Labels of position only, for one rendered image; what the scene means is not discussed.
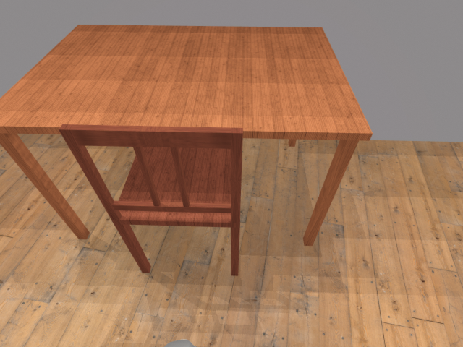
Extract table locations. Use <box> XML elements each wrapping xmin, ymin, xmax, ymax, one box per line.
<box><xmin>0</xmin><ymin>25</ymin><xmax>373</xmax><ymax>246</ymax></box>

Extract chair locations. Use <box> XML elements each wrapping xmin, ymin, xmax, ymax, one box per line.
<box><xmin>59</xmin><ymin>124</ymin><xmax>243</xmax><ymax>276</ymax></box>

